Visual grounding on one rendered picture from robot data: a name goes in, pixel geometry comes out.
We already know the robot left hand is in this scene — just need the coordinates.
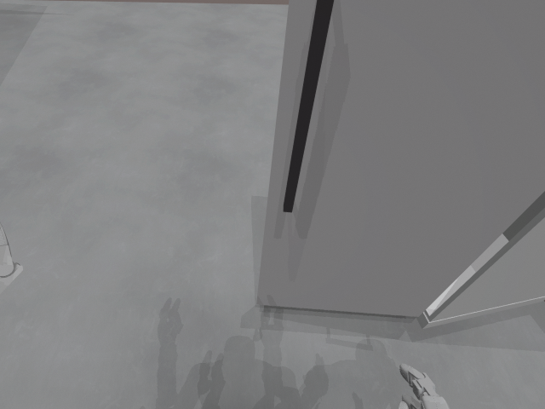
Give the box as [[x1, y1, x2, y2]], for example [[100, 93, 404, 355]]
[[0, 222, 23, 294]]

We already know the robot right hand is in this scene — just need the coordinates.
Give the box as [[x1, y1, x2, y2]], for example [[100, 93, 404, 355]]
[[399, 363, 450, 409]]

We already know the handle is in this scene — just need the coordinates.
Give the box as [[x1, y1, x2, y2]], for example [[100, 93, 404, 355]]
[[284, 0, 334, 212]]

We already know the fridge door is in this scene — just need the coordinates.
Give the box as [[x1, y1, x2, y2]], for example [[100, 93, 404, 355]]
[[256, 0, 545, 317]]

